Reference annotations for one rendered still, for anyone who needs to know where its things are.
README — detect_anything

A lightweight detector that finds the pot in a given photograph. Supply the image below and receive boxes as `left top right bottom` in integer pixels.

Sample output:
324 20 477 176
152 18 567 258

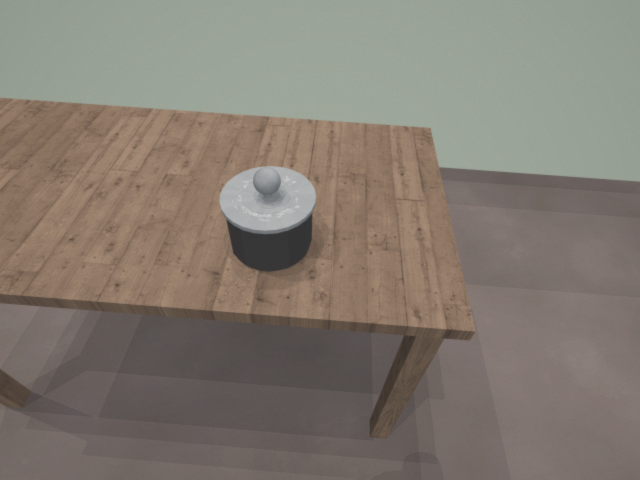
226 214 312 271

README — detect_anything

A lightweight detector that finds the knob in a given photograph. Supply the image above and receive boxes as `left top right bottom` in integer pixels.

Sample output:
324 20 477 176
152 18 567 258
253 167 281 195

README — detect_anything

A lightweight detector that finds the lid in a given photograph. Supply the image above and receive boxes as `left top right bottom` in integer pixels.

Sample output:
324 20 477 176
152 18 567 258
220 166 316 234

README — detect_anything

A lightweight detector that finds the table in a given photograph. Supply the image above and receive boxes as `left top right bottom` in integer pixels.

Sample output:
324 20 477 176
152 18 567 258
0 98 476 439

